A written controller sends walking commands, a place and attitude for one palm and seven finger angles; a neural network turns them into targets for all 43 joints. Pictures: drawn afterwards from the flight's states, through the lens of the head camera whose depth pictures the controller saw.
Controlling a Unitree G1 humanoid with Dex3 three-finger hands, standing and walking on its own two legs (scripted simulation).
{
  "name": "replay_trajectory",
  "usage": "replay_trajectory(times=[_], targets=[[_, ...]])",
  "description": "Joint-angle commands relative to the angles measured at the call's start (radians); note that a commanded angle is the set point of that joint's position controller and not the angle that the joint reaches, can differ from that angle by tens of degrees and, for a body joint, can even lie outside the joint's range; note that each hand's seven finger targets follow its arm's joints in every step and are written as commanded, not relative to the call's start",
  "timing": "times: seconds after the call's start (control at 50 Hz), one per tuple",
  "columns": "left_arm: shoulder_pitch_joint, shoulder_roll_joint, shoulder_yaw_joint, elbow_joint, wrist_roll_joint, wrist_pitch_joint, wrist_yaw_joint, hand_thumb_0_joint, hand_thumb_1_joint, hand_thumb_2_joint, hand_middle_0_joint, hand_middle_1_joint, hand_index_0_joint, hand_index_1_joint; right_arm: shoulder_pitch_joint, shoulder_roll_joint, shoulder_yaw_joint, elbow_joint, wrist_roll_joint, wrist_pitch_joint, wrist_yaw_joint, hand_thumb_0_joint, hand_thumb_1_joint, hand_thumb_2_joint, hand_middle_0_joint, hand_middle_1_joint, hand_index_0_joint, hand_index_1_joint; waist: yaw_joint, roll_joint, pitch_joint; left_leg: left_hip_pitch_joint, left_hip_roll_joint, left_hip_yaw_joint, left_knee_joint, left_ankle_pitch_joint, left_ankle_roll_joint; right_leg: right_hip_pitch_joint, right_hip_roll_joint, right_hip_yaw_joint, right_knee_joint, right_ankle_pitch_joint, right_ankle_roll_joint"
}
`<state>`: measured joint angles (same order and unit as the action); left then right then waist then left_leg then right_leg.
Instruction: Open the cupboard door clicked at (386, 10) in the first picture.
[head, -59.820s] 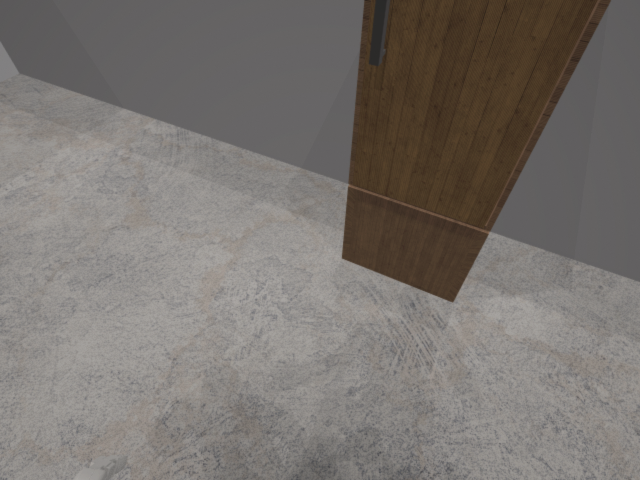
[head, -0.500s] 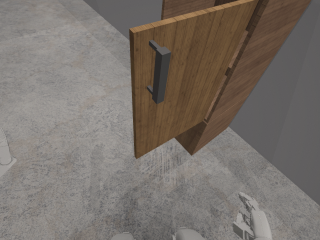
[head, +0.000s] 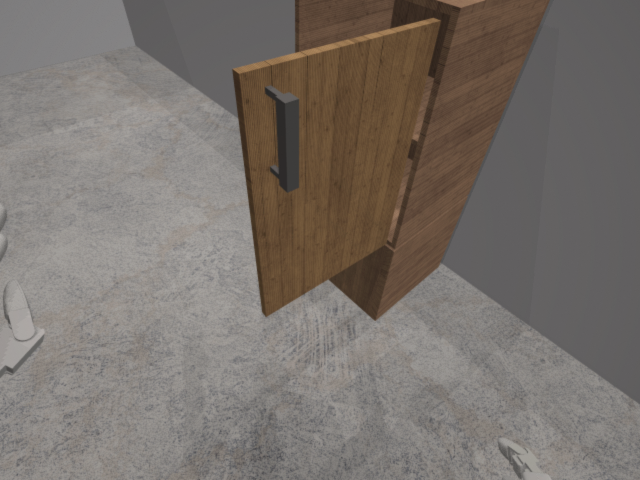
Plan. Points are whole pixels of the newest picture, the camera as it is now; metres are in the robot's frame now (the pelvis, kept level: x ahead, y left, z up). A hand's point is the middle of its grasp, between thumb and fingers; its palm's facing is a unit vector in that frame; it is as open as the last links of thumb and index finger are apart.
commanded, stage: stop stepping back and stand still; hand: left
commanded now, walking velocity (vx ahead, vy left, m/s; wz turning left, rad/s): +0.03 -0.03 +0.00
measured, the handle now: (280, 140) +0.55 +0.09 +0.15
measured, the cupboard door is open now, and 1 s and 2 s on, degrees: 86 86 86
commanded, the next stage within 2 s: let the arm hang, fingers relaxed in 0.28 s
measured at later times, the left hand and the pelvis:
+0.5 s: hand (94, 430) +0.18 +0.26 +0.01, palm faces +0.17 -0.87 -0.47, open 7.4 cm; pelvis -0.04 +0.00 +0.00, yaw +1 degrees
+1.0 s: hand out of the picture -0.15 +0.18 -0.15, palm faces +0.07 -0.97 -0.23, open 7.3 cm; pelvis -0.04 +0.00 +0.01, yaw +2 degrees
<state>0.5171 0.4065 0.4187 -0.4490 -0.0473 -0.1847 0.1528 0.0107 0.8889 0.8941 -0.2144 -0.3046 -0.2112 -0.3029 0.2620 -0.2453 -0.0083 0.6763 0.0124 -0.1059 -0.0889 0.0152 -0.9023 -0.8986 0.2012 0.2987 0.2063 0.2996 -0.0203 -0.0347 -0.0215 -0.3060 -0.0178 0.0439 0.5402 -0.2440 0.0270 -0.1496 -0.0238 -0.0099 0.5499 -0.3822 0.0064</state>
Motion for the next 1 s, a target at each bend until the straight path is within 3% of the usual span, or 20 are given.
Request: replay_trajectory(times=[0.0,0.04,0.06,0.12,0.16,0.2,0.26,0.34,0.36,0.38,0.42,0.46,0.5,0.56,0.6,0.64,0.66,0.72,0.78,0.98], targets=[[-0.019,0.195,0.113,-0.278,0.008,-0.083,0.010,0.000,0.900,0.900,-0.200,-0.300,-0.200,-0.300,-0.137,-0.103,-0.028,-0.188,-0.014,-0.086,-0.003,0.000,-0.900,-0.900,0.200,0.300,0.200,0.300,0.020,0.236,-0.041,0.076,0.211,-0.290,-0.253,0.047,0.081,-0.080,0.032,-0.029,0.029,0.000,-0.003],[0.009,0.195,0.122,-0.273,0.009,-0.084,0.013,0.000,0.900,0.900,-0.200,-0.300,-0.200,-0.300,-0.145,-0.103,-0.024,-0.193,-0.016,-0.090,0.004,0.000,-0.900,-0.900,0.200,0.300,0.200,0.300,0.028,0.207,-0.012,-0.012,0.186,-0.229,-0.261,-0.047,0.066,-0.012,0.024,-0.029,-0.064,0.036,-0.013],[0.036,0.218,0.148,-0.269,0.008,-0.086,0.013,0.000,0.900,0.900,-0.200,-0.300,-0.200,-0.300,-0.142,-0.103,-0.027,-0.197,-0.016,-0.091,0.005,0.000,-0.900,-0.900,0.200,0.300,0.200,0.300,0.030,0.142,-0.017,-0.022,0.144,-0.174,-0.219,-0.034,0.041,0.014,0.010,-0.008,-0.132,0.086,-0.021],[0.063,0.193,0.138,-0.230,-0.007,-0.095,0.002,0.000,0.900,0.900,-0.200,-0.300,-0.200,-0.300,-0.127,-0.084,-0.036,-0.194,-0.013,-0.076,0.017,0.000,-0.900,-0.900,0.200,0.300,0.200,0.300,0.011,-0.032,-0.027,0.026,0.042,-0.057,0.027,0.005,-0.014,-0.089,-0.133,0.203,-0.284,0.100,-0.092],[0.027,0.194,0.140,-0.212,-0.012,-0.094,0.004,0.000,0.900,0.900,-0.200,-0.300,-0.200,-0.300,-0.119,-0.080,-0.036,-0.184,-0.008,-0.072,0.015,0.000,-0.900,-0.900,0.200,0.300,0.200,0.300,0.007,-0.029,-0.015,0.032,0.035,-0.050,0.091,0.014,-0.020,-0.118,-0.176,0.232,-0.294,0.195,-0.115],[-0.016,0.174,0.118,-0.180,-0.006,-0.094,0.001,0.000,0.900,0.900,-0.200,-0.300,-0.200,-0.300,-0.113,-0.083,-0.034,-0.178,-0.007,-0.074,0.010,0.000,-0.900,-0.900,0.200,0.300,0.200,0.300,0.000,-0.010,-0.018,0.086,0.049,-0.063,-0.014,0.097,-0.016,-0.095,-0.125,0.154,-0.231,0.301,-0.078],[-0.059,0.184,0.106,-0.162,0.008,-0.093,-0.006,0.000,0.900,0.900,-0.200,-0.300,-0.200,-0.300,-0.140,-0.090,-0.029,-0.185,-0.012,-0.080,-0.003,0.000,-0.900,-0.900,0.200,0.300,0.200,0.300,0.015,0.132,-0.023,0.182,0.103,-0.128,-0.122,0.249,0.006,-0.121,-0.018,0.047,-0.164,0.246,-0.010],[-0.060,0.168,0.082,-0.191,0.011,-0.092,-0.010,0.000,0.900,0.900,-0.200,-0.300,-0.200,-0.300,-0.139,-0.088,-0.021,-0.197,-0.011,-0.093,-0.002,0.000,-0.900,-0.900,0.200,0.300,0.200,0.300,0.024,0.107,-0.041,0.141,0.116,-0.156,-0.186,0.157,0.016,-0.048,0.011,0.027,-0.171,0.204,0.003],[-0.099,-0.027,-0.326,0.614,0.073,0.044,-0.122,0.000,0.900,0.900,-0.200,-0.300,-0.200,-0.300,-0.157,-0.218,-0.070,0.081,-0.002,-0.134,0.079,0.000,-0.900,-0.900,0.200,0.300,0.200,0.300,-0.032,0.123,0.018,0.074,0.146,-0.187,-0.041,0.389,0.029,-0.194,-0.030,-0.028,-0.025,0.252,-0.017],[-0.103,-0.018,-0.272,0.652,0.084,0.151,-0.146,0.000,0.900,0.900,-0.200,-0.300,-0.200,-0.300,-0.096,-0.223,-0.076,0.086,-0.004,-0.025,0.087,0.000,-0.900,-0.900,0.200,0.300,0.200,0.300,0.005,0.105,-0.037,0.030,0.165,-0.205,-0.073,0.435,0.048,-0.128,-0.043,0.005,-0.014,0.200,-0.016],[-0.107,-0.044,-0.299,0.745,0.084,0.181,-0.152,0.000,0.900,0.900,-0.200,-0.300,-0.200,-0.300,-0.124,-0.173,-0.049,0.067,-0.021,0.023,0.082,0.000,-0.900,-0.900,0.200,0.300,0.200,0.300,0.029,0.027,-0.059,-0.055,0.173,-0.248,-0.098,0.225,0.073,-0.076,-0.026,0.009,-0.003,0.078,-0.022],[-0.166,-0.003,-0.312,0.864,0.088,0.173,-0.154,0.000,0.900,0.900,-0.200,-0.300,-0.200,-0.300,-0.140,-0.161,-0.040,0.085,-0.031,0.044,0.086,0.000,-0.900,-0.900,0.200,0.300,0.200,0.300,0.030,-0.122,-0.077,-0.029,0.120,-0.211,-0.065,0.156,0.042,-0.052,-0.059,0.046,-0.089,0.122,-0.047],[-0.259,0.032,-0.328,0.984,0.082,0.169,-0.151,0.000,0.900,0.900,-0.200,-0.300,-0.200,-0.300,-0.151,-0.160,-0.042,0.123,-0.031,0.067,0.090,0.000,-0.900,-0.900,0.200,0.300,0.200,0.300,0.008,-0.178,-0.031,0.026,0.059,-0.151,0.006,0.131,0.015,-0.129,-0.133,0.109,-0.178,0.124,-0.092],[-0.338,0.013,-0.364,1.153,0.072,0.183,-0.137,0.000,0.900,0.900,-0.200,-0.300,-0.200,-0.300,-0.127,-0.130,-0.028,0.187,-0.041,0.101,0.089,0.000,-0.900,-0.900,0.200,0.300,0.200,0.300,-0.015,-0.005,0.024,0.109,0.060,-0.135,-0.017,0.150,-0.001,-0.184,-0.123,0.093,-0.199,0.078,-0.099],[-0.292,-0.032,-0.382,1.271,0.063,0.191,-0.135,0.000,0.900,0.900,-0.200,-0.300,-0.200,-0.300,-0.121,-0.103,-0.012,0.232,-0.041,0.110,0.083,0.000,-0.900,-0.900,0.200,0.300,0.200,0.300,0.002,0.157,0.055,0.065,0.091,-0.197,-0.136,0.120,0.010,-0.130,-0.065,0.054,-0.168,0.043,-0.062],[-0.232,-0.050,-0.381,1.368,0.059,0.193,-0.135,0.000,0.900,0.900,-0.200,-0.300,-0.200,-0.300,-0.111,-0.097,-0.009,0.268,-0.039,0.111,0.074,0.000,-0.900,-0.900,0.200,0.300,0.200,0.300,0.022,0.205,0.056,0.023,0.097,-0.217,-0.194,0.047,0.015,-0.054,-0.050,0.040,-0.170,0.054,-0.052],[-0.211,-0.051,-0.379,1.406,0.061,0.189,-0.134,0.000,0.900,0.900,-0.200,-0.300,-0.200,-0.300,-0.099,-0.092,-0.011,0.283,-0.035,0.111,0.070,0.000,-0.900,-0.900,0.200,0.300,0.200,0.300,0.027,0.170,0.041,0.036,0.095,-0.214,-0.195,0.053,0.014,-0.033,-0.053,0.038,-0.183,0.073,-0.055],[-0.165,-0.094,-0.379,1.493,0.056,0.186,-0.134,0.000,0.900,0.900,-0.200,-0.300,-0.200,-0.300,-0.048,-0.062,-0.013,0.334,-0.033,0.116,0.061,0.000,-0.900,-0.900,0.200,0.300,0.200,0.300,0.018,0.201,0.015,0.073,0.089,-0.200,-0.194,0.020,0.009,-0.031,-0.060,0.035,-0.206,0.069,-0.063],[-0.140,-0.116,-0.385,1.546,0.056,0.184,-0.131,0.000,0.900,0.900,-0.200,-0.300,-0.200,-0.300,-0.003,-0.057,-0.021,0.366,-0.030,0.123,0.055,0.000,-0.900,-0.900,0.200,0.300,0.200,0.300,0.008,0.095,0.058,0.090,0.090,-0.198,-0.189,-0.001,0.012,-0.072,-0.061,0.027,-0.235,0.042,-0.067],[-0.080,-0.149,-0.387,1.602,0.055,0.185,-0.119,0.000,0.900,0.900,-0.200,-0.300,-0.200,-0.300,0.052,-0.023,-0.028,0.420,-0.030,0.127,0.051,0.000,-0.900,-0.900,0.200,0.300,0.200,0.300,0.010,0.037,0.103,0.084,0.091,-0.192,-0.194,-0.011,0.017,-0.104,-0.059,0.016,-0.225,0.004,-0.070]])
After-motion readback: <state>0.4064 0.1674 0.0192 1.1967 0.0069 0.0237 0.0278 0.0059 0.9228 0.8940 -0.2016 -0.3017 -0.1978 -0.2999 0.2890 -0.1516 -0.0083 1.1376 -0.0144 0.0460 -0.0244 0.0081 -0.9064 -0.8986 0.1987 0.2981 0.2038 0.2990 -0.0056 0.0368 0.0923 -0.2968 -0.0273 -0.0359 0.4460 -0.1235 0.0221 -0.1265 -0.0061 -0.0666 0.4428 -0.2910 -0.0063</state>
